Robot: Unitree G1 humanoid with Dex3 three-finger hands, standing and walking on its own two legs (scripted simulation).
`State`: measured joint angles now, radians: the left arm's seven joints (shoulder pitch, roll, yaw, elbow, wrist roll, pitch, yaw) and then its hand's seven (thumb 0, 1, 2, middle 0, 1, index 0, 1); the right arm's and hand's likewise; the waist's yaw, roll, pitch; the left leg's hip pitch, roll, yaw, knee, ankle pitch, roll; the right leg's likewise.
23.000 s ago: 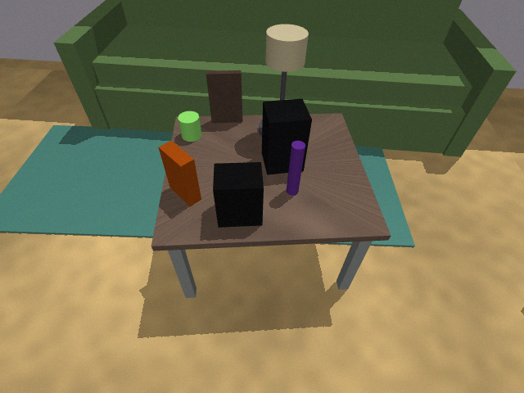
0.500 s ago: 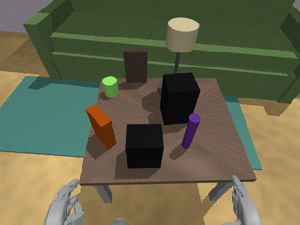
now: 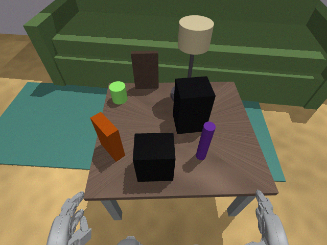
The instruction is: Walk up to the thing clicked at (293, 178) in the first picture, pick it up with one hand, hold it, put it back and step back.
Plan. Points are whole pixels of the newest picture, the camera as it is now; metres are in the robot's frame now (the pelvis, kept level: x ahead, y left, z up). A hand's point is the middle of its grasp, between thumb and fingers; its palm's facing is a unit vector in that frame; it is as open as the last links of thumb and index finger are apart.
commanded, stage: home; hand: right
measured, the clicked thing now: (204, 142) +0.51 -0.15 -0.17
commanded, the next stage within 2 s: stand in 1.08 s
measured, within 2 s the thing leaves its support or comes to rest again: neither
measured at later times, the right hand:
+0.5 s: hand (242, 227) +0.18 -0.18 -0.04, palm faces +0.12 +0.97 -0.23, open 17.1 cm
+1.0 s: hand (245, 233) +0.17 -0.18 -0.04, palm faces +0.12 +0.95 -0.28, open 17.4 cm
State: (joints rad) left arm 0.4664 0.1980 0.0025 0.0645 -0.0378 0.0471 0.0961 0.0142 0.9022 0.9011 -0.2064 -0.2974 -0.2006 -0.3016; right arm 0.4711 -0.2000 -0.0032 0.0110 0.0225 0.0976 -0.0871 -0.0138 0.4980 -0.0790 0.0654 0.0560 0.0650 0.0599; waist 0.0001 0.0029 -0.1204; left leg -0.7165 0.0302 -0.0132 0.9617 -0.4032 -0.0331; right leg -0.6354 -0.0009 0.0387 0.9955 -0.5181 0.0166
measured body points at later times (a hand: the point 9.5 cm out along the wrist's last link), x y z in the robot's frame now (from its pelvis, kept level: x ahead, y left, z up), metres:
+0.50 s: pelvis +0.01 +0.00 +0.00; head +0.04 +0.00 +0.45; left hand +0.17 +0.23 -0.03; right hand +0.17 -0.23 -0.02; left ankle +0.05 +0.14 -0.68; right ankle -0.01 -0.13 -0.68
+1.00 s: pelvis +0.00 +0.00 +0.00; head +0.03 +0.00 +0.45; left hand +0.16 +0.24 -0.06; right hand +0.16 -0.23 -0.02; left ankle +0.05 +0.14 -0.68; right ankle -0.01 -0.13 -0.68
